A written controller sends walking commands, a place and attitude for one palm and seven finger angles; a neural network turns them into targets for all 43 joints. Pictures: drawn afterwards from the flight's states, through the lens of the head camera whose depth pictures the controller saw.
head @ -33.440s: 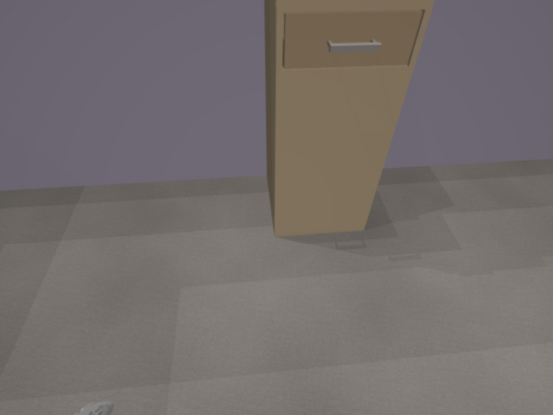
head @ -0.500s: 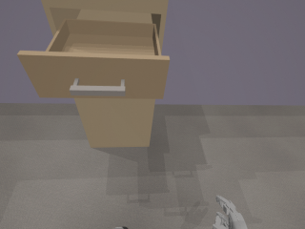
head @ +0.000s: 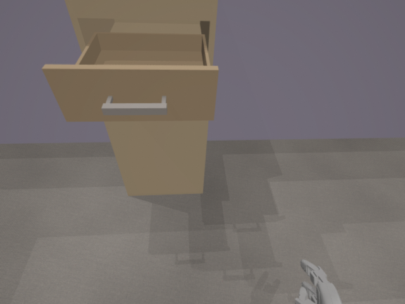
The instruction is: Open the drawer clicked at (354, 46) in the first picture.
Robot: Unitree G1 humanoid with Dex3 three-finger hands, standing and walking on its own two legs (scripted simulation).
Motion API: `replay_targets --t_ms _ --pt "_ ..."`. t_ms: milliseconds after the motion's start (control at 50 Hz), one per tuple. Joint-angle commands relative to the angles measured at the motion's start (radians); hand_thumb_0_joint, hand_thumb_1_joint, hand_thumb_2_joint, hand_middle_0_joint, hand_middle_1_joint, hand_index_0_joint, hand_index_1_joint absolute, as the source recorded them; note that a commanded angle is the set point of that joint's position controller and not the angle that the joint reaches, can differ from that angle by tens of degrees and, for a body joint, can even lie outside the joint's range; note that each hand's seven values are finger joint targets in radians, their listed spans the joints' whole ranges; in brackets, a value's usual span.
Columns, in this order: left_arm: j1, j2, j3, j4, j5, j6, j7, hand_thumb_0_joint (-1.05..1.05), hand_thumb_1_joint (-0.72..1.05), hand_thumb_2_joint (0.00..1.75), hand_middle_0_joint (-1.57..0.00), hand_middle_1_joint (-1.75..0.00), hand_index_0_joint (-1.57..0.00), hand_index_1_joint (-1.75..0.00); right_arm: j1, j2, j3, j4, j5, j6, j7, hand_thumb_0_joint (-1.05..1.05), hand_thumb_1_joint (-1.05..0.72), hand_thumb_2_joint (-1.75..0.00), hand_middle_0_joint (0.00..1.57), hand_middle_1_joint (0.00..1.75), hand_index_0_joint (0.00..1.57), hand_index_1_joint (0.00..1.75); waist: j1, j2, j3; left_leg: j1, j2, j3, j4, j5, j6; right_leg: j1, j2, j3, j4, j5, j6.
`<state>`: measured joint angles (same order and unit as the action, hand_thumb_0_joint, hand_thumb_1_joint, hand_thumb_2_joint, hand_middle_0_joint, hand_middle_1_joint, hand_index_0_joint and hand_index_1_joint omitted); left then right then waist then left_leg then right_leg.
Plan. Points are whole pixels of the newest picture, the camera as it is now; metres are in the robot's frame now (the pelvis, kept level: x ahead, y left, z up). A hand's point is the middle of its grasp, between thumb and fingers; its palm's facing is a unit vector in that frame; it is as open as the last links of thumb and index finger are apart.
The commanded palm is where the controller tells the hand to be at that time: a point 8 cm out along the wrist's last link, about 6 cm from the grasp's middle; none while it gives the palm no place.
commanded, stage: stop stepping back and stand still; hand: left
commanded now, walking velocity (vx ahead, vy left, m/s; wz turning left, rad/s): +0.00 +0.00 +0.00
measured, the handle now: (136, 104) +0.52 +0.19 +0.12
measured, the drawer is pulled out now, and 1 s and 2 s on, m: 0.30 0.30 0.30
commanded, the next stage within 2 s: let the arm hang, fingers relaxed in 0.18 s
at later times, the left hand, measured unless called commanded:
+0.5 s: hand out of the picture +0.12 +0.20 -0.12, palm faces -0.06 -0.95 -0.32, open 7.4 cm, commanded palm none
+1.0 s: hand out of the picture -0.09 +0.20 -0.15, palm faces +0.07 -0.96 -0.27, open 7.3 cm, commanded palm none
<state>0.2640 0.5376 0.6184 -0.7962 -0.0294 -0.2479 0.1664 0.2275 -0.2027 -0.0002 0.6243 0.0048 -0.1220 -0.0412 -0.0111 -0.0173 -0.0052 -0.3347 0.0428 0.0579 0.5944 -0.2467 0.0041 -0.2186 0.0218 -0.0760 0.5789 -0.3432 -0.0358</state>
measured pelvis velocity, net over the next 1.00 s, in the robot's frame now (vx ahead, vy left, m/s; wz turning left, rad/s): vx -0.05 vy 0.00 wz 0.04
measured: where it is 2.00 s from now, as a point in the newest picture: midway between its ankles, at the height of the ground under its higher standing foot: outside the picture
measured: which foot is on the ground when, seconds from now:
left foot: down 0.00-1.00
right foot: down 0.00-1.00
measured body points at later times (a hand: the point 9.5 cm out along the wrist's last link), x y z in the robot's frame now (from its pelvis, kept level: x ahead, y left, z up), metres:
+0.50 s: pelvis -0.04 +0.01 -0.01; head -0.02 -0.02 +0.44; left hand +0.12 +0.25 -0.09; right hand +0.08 -0.25 -0.14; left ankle +0.03 +0.11 -0.73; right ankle -0.04 -0.10 -0.74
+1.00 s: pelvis -0.05 +0.00 +0.01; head -0.05 -0.02 +0.46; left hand -0.10 +0.25 -0.13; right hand -0.04 -0.21 -0.16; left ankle +0.02 +0.11 -0.73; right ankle -0.04 -0.10 -0.73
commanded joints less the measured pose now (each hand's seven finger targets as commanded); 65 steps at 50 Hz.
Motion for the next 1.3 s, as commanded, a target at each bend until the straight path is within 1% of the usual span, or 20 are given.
replay_targets --t_ms 0,40,100,160,240,260,300,340,380,440,460,480,500,520,540,580,640,700,920,1280 --pt "-0.092 0.208 0.134 0.070 -0.034 -0.010 0.017 0.00 0.90 0.90 -0.20 -0.30 -0.20 -0.30 -0.074 -0.124 -0.045 -0.132 0.024 -0.029 -0.002 0.00 -0.90 -0.90 0.20 0.30 0.20 0.30 -0.016 -0.037 -0.077 -0.003 0.026 -0.042 -0.003 -0.057 0.006 0.005 -0.155 0.266 -0.273 0.089 -0.037" --pt "-0.054 0.200 0.126 0.147 -0.047 0.001 0.010 0.00 0.90 0.90 -0.20 -0.30 -0.20 -0.30 -0.077 -0.119 -0.038 -0.121 0.032 -0.007 0.005 0.00 -0.90 -0.90 0.20 0.30 0.20 0.30 -0.015 -0.095 -0.038 -0.054 0.003 -0.031 0.113 -0.081 -0.009 0.010 -0.246 0.330 -0.324 0.219 -0.075" --pt "-0.055 0.162 0.084 0.162 -0.038 0.001 -0.006 0.00 0.90 0.90 -0.20 -0.30 -0.20 -0.30 -0.087 -0.112 -0.025 -0.124 0.036 -0.004 0.011 0.00 -0.90 -0.90 0.20 0.30 0.20 0.30 -0.015 -0.115 -0.024 -0.039 0.020 -0.068 0.028 -0.053 0.000 0.049 -0.220 0.214 -0.252 0.414 -0.051" --pt "-0.029 0.140 0.042 0.089 -0.036 0.005 -0.015 0.00 0.90 0.90 -0.20 -0.30 -0.20 -0.30 -0.100 -0.130 -0.029 -0.138 0.029 0.001 0.004 0.00 -0.90 -0.90 0.20 0.30 0.20 0.30 -0.008 0.007 -0.053 0.123 0.061 -0.105 -0.125 0.292 0.021 0.011 -0.095 0.094 -0.181 0.353 0.025" --pt "-0.033 0.187 0.068 -0.193 -0.027 -0.029 -0.016 0.00 0.90 0.90 -0.20 -0.30 -0.20 -0.30 -0.129 -0.121 -0.021 -0.173 0.018 -0.017 0.002 0.00 -0.90 -0.90 0.20 0.30 0.20 0.30 0.016 0.175 -0.092 0.093 0.102 -0.163 -0.230 0.216 0.042 0.045 -0.033 0.060 -0.137 0.210 0.045" --pt "0.101 -0.154 -0.495 0.864 0.033 0.133 -0.143 0.00 0.90 0.90 -0.20 -0.30 -0.20 -0.30 -0.153 -0.349 -0.083 0.094 0.042 -0.084 0.045 0.00 -0.90 -0.90 0.20 0.30 0.20 0.30 -0.052 0.200 0.026 0.006 0.134 -0.226 -0.104 0.385 0.072 -0.162 -0.067 0.018 0.150 0.242 0.042" --pt "0.131 -0.238 -0.485 0.892 0.056 0.259 -0.164 0.00 0.90 0.90 -0.20 -0.30 -0.20 -0.30 -0.044 -0.224 -0.067 0.112 -0.004 0.014 0.045 0.00 -0.90 -0.90 0.20 0.30 0.20 0.30 -0.034 0.251 -0.070 0.069 0.185 -0.271 -0.208 0.406 0.128 -0.237 -0.019 0.091 0.330 -0.176 0.058" --pt "0.050 -0.209 -0.521 0.942 0.068 0.260 -0.166 0.00 0.90 0.90 -0.20 -0.30 -0.20 -0.30 -0.052 -0.221 -0.058 0.086 -0.029 0.036 0.037 0.00 -0.90 -0.90 0.20 0.30 0.20 0.30 -0.026 0.101 -0.106 0.042 0.206 -0.353 -0.208 0.329 0.184 -0.258 -0.028 0.161 0.435 -0.199 0.056" --pt "0.028 -0.187 -0.533 1.050 0.070 0.259 -0.167 0.00 0.90 0.90 -0.20 -0.30 -0.20 -0.30 -0.088 -0.234 -0.056 0.084 -0.042 0.061 0.032 0.00 -0.90 -0.90 0.20 0.30 0.20 0.30 -0.002 -0.044 -0.110 0.054 0.199 -0.312 -0.189 0.310 0.193 -0.207 -0.035 0.127 0.342 -0.205 0.052" --pt "0.046 -0.125 -0.532 1.277 0.071 0.246 -0.160 0.00 0.90 0.90 -0.20 -0.30 -0.20 -0.30 -0.120 -0.224 -0.049 0.103 -0.030 0.093 0.035 0.00 -0.90 -0.90 0.20 0.30 0.20 0.30 0.045 -0.142 -0.124 -0.051 0.071 -0.173 -0.088 0.128 0.082 0.062 -0.057 0.153 -0.065 0.070 0.030" --pt "0.057 -0.093 -0.533 1.330 0.072 0.245 -0.154 0.00 0.90 0.90 -0.20 -0.30 -0.20 -0.30 -0.106 -0.155 -0.041 0.107 -0.018 0.104 0.038 0.00 -0.90 -0.90 0.20 0.30 0.20 0.30 0.033 -0.206 -0.115 -0.090 -0.029 -0.110 0.009 -0.052 0.028 0.050 -0.192 0.357 -0.208 0.065 -0.014" --pt "0.013 -0.082 -0.547 1.381 0.065 0.251 -0.155 0.00 0.90 0.90 -0.20 -0.30 -0.20 -0.30 -0.082 -0.119 -0.033 0.120 -0.022 0.117 0.041 0.00 -0.90 -0.90 0.20 0.30 0.20 0.30 0.001 -0.157 -0.046 -0.063 -0.071 -0.057 0.084 -0.170 -0.003 -0.074 -0.306 0.451 -0.287 0.043 -0.091" --pt "-0.042 -0.075 -0.558 1.427 0.061 0.258 -0.157 0.00 0.90 0.90 -0.20 -0.30 -0.20 -0.30 -0.055 -0.126 -0.033 0.145 -0.026 0.130 0.045 0.00 -0.90 -0.90 0.20 0.30 0.20 0.30 -0.025 -0.017 -0.032 0.014 -0.068 -0.045 0.136 -0.205 -0.005 -0.154 -0.308 0.406 -0.289 -0.046 -0.129" --pt "-0.071 -0.108 -0.565 1.468 0.057 0.258 -0.152 0.00 0.90 0.90 -0.20 -0.30 -0.20 -0.30 -0.055 -0.118 -0.036 0.176 -0.029 0.146 0.039 0.00 -0.90 -0.90 0.20 0.30 0.20 0.30 -0.025 -0.067 -0.022 0.029 -0.065 -0.057 0.175 -0.192 -0.005 -0.191 -0.244 0.385 -0.312 -0.150 -0.119" --pt "-0.083 -0.122 -0.563 1.507 0.054 0.259 -0.146 0.00 0.90 0.90 -0.20 -0.30 -0.20 -0.30 -0.045 -0.121 -0.040 0.193 -0.031 0.153 0.033 0.00 -0.90 -0.90 0.20 0.30 0.20 0.30 -0.024 -0.095 0.012 0.020 -0.059 -0.057 0.195 -0.144 -0.003 -0.181 -0.223 0.363 -0.318 -0.101 -0.117" --pt "-0.059 -0.184 -0.544 1.577 0.053 0.247 -0.141 0.00 0.90 0.90 -0.20 -0.30 -0.20 -0.30 0.005 -0.092 -0.044 0.233 -0.036 0.146 0.021 0.00 -0.90 -0.90 0.20 0.30 0.20 0.30 -0.035 0.052 0.005 0.066 -0.027 -0.076 0.086 -0.060 0.006 -0.120 -0.217 0.307 -0.250 0.139 -0.121" --pt "0.018 -0.233 -0.568 1.675 0.037 0.252 -0.141 0.00 0.90 0.90 -0.20 -0.30 -0.20 -0.30 0.046 -0.111 -0.034 0.283 -0.029 0.136 0.011 0.00 -0.90 -0.90 0.20 0.30 0.20 0.30 -0.007 0.199 -0.034 0.147 0.086 -0.222 -0.149 0.138 0.052 -0.067 -0.091 0.168 -0.150 0.102 -0.022" --pt "0.055 -0.233 -0.574 1.765 0.041 0.271 -0.144 0.00 0.90 0.90 -0.20 -0.30 -0.20 -0.30 0.042 -0.130 -0.043 0.326 -0.032 0.149 0.012 0.00 -0.90 -0.90 0.20 0.30 0.20 0.30 0.008 0.238 0.069 -0.027 0.098 -0.296 -0.344 -0.299 0.054 0.004 -0.047 0.115 -0.160 -0.056 -0.010" --pt "0.085 -0.245 -0.590 1.894 0.043 0.249 -0.140 0.00 0.90 0.90 -0.20 -0.30 -0.20 -0.30 0.126 -0.078 -0.042 0.426 -0.026 0.146 0.014 0.00 -0.90 -0.90 0.20 0.30 0.20 0.30 -0.013 -0.049 0.104 0.120 0.036 -0.161 -0.265 -0.099 0.029 -0.113 -0.104 0.173 -0.304 -0.137 -0.014" --pt "0.085 -0.293 -0.589 1.919 0.034 0.240 -0.129 0.00 0.90 0.90 -0.20 -0.30 -0.20 -0.30 0.144 -0.008 -0.020 0.481 -0.027 0.129 0.003 0.00 -0.90 -0.90 0.20 0.30 0.20 0.30 -0.002 0.044 0.106 0.120 0.038 -0.132 -0.245 0.064 0.020 -0.030 -0.109 0.169 -0.277 0.038 -0.019"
